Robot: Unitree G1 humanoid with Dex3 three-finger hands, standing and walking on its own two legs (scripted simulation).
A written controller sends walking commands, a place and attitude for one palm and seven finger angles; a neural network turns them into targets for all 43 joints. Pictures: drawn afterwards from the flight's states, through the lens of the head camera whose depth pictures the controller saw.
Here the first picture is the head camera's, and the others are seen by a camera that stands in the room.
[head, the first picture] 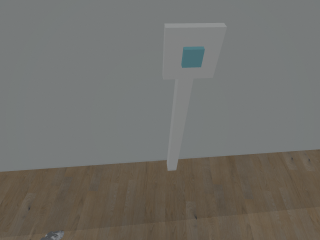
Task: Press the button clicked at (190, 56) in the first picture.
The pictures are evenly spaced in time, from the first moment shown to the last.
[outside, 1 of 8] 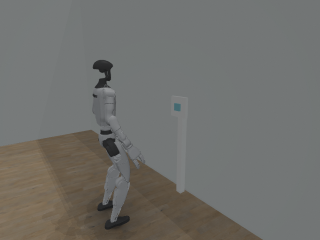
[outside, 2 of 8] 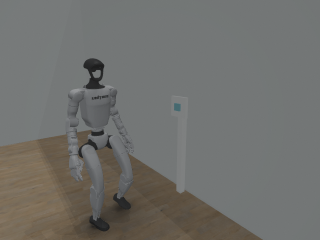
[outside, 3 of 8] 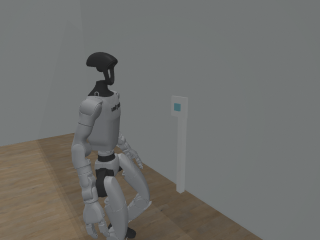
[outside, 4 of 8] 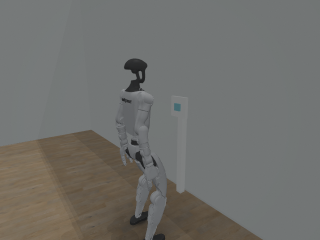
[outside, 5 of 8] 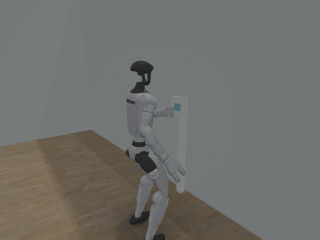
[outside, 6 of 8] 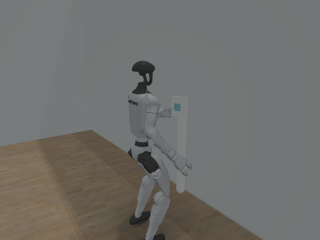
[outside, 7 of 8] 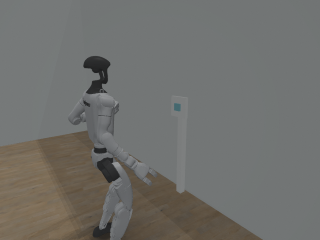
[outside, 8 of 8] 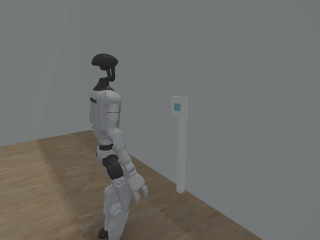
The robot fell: no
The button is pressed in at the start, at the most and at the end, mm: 0 13 0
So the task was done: yes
